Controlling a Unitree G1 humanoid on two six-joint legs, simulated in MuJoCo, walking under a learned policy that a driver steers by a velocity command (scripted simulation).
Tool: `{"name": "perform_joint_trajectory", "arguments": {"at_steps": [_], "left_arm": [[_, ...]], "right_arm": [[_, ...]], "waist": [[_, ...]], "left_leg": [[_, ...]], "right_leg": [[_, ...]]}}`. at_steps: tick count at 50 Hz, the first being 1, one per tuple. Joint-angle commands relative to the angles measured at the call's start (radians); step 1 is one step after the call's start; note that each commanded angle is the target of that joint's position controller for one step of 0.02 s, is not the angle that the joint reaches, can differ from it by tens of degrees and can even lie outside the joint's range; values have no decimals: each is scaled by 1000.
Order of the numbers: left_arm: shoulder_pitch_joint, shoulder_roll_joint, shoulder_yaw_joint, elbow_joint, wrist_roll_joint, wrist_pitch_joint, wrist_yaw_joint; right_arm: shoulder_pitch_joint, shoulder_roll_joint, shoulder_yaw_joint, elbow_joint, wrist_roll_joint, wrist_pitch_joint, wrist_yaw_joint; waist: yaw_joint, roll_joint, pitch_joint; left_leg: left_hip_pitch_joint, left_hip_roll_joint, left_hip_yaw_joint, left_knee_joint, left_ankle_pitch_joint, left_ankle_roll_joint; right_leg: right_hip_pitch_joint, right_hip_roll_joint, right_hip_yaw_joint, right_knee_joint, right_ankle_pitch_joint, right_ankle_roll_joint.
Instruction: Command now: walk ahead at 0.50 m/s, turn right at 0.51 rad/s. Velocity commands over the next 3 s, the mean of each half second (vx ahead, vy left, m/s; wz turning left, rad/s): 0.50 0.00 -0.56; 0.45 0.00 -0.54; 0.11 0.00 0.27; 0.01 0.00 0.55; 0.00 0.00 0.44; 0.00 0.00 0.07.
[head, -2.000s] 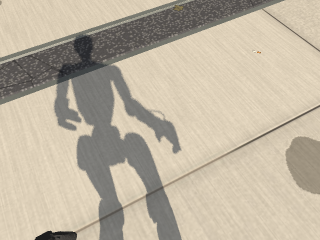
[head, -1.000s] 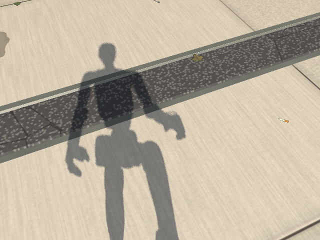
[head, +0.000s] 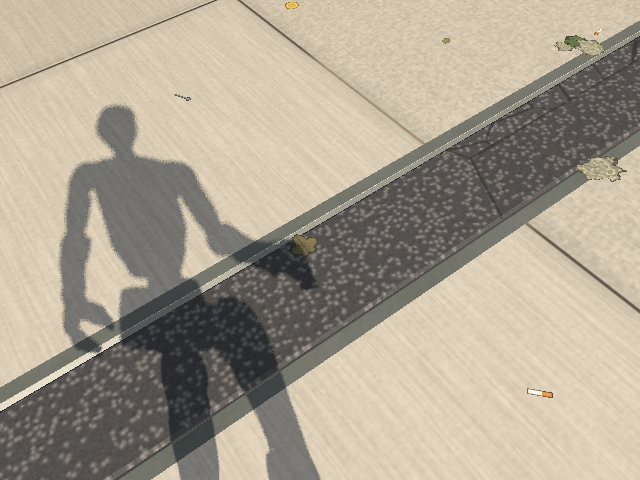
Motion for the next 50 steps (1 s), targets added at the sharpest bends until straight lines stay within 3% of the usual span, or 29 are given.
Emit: {"name": "perform_joint_trajectory", "arguments": {"at_steps": [1,4,7,9,10,11,12,13,14,15,16,17,19,21,23,28,33,35,36,37,38,39,40,41,42,43,45,47,50], "left_arm": [[-6,180,48,-63,-8,-10,21],[50,181,50,-43,-14,-1,28],[80,172,50,-32,-16,13,35],[67,179,56,-35,-13,22,40],[53,177,57,-39,-12,26,39],[30,157,50,-51,-10,27,35],[10,112,32,-74,4,24,29],[148,36,9,-92,-13,14,26],[170,102,11,-90,-23,8,27],[77,180,33,-89,-27,10,26],[3,186,38,-104,-20,16,27],[-42,171,40,-120,-9,17,25],[-36,129,40,-128,-14,28,16],[-49,88,31,-146,-15,39,11],[-88,78,27,-170,-8,41,8],[-217,61,15,-204,-10,23,-22],[-331,77,19,-268,-11,25,-47],[-284,112,38,-273,-4,32,-49],[-186,146,58,-253,-3,37,-46],[-12,200,90,-206,-7,43,-34],[122,289,116,-177,-16,54,-11],[57,353,113,-214,-21,38,-15],[71,254,87,-222,-13,23,-24],[43,216,73,-211,-5,10,-24],[-18,196,65,-212,-4,3,-24],[-87,169,56,-225,3,1,-21],[-145,168,53,-242,18,2,-10],[-150,167,49,-221,19,-1,3],[-140,145,37,-178,16,6,18]], "right_arm": [[-82,-46,-11,-83,4,-13,3],[-174,-42,-7,-112,16,-24,18],[-212,-63,-14,-130,20,-36,32],[-181,-84,-22,-125,23,-43,34],[-127,-99,-29,-112,23,-47,31],[-22,-125,-44,-87,16,-51,24],[131,-170,-59,-71,0,-53,14],[249,-247,-81,-46,-9,-38,10],[254,-178,-67,-36,21,-29,17],[197,-103,-48,-52,24,-23,13],[145,-80,-39,-57,15,-14,10],[109,-62,-32,-47,10,-10,12],[81,-47,-26,-34,2,-14,13],[80,-62,-34,-17,11,-23,16],[84,-94,-45,-1,13,-27,15],[103,-132,-53,27,19,-13,10],[170,-181,-67,64,43,15,7],[167,-212,-76,63,51,29,1],[161,-221,-78,61,55,37,-3],[157,-200,-69,56,53,40,-7],[196,-120,-38,35,9,34,-7],[239,-41,-5,-28,1,4,7],[129,-144,-26,-32,35,-27,22],[62,-152,-26,-58,60,-42,28],[59,-134,-22,-52,44,-46,20],[61,-143,-29,-43,18,-41,12],[95,-142,-34,-37,3,-16,9],[134,-104,-23,-11,1,6,8],[84,-45,2,-9,3,12,15]], "waist": [[-5,-107,-21],[27,-113,-9],[29,-115,-8],[4,-141,-13],[-25,-157,-32],[-81,-148,-97],[-154,-93,-242],[-124,178,-400],[-119,251,-392],[-139,124,-234],[-131,43,-134],[-112,25,-55],[-73,68,-16],[-64,67,-5],[-64,46,-1],[-109,14,13],[-128,18,41],[-81,51,-9],[-19,53,-67],[72,26,-154],[94,-152,-251],[-6,-339,-393],[73,-180,-387],[62,-147,-245],[9,-46,-155],[-30,-48,-107],[-79,-72,-82],[-95,-62,-92],[-70,-97,-96]], "left_leg": [[51,-45,22,-185,180,-19],[102,-78,22,-300,244,-11],[107,-94,-4,-375,189,7],[156,-97,-8,-395,106,31],[234,-102,7,-412,75,50],[403,-91,17,-448,97,85],[681,41,-91,-396,77,149],[1069,280,-489,-415,-51,308],[1071,351,-701,-494,-250,333],[932,305,-564,-523,-300,285],[795,257,-418,-544,-218,248],[677,216,-321,-577,-116,237],[555,164,-185,-635,-26,219],[517,163,-105,-679,42,238],[524,174,-43,-701,116,254],[561,135,144,-700,216,214],[702,184,209,-637,334,180],[740,186,248,-500,653,159],[724,172,273,-350,779,143],[611,137,300,-130,748,111],[323,77,304,204,221,65],[-50,-132,138,520,-474,20],[-153,-77,-15,562,-427,40],[-188,-43,2,516,-342,60],[-138,-1,3,419,-267,58],[-68,22,5,339,-233,44],[37,26,13,289,-220,11],[83,13,52,211,-165,-22],[155,0,81,-13,57,-28]], "right_leg": [[-41,-202,176,-109,170,-120],[-26,-210,214,-84,129,-105],[74,-239,290,-6,130,-97],[113,-258,335,49,182,-86],[109,-252,342,90,241,-75],[79,-204,315,194,316,-49],[-41,-151,256,430,241,-17],[-399,4,116,772,-213,62],[-559,-52,105,934,-431,75],[-606,-104,108,985,-349,83],[-589,-140,65,975,-269,91],[-574,-166,53,928,-220,96],[-503,-207,34,868,-174,95],[-505,-224,13,820,-146,102],[-535,-236,10,744,-76,113],[-481,-217,-53,465,186,99],[-471,-183,-115,328,103,50],[-360,-120,-170,314,-8,10],[-224,-78,-195,290,-26,-19],[34,-43,-188,237,33,-59],[346,-228,96,239,75,-130],[593,-443,691,65,-176,-335],[571,-438,683,-14,-242,-289],[452,-404,545,-19,-186,-248],[293,-360,437,-22,-70,-216],[172,-329,351,-25,120,-198],[30,-299,267,-32,427,-199],[-36,-283,147,-30,627,-193],[-77,-215,4,-29,649,-133]]}}
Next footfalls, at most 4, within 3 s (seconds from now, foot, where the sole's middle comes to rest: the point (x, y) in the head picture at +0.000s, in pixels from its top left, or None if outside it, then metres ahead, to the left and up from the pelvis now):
0.24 left None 0.33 0.13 -0.79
0.74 right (474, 463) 0.51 -0.21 -0.79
1.20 left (437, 338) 0.80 -0.15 -0.79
1.60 right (532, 392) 0.67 -0.35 -0.79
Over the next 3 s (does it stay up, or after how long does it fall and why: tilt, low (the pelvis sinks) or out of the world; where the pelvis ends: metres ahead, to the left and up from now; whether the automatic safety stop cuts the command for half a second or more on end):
stays up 0.68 -0.22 -0.01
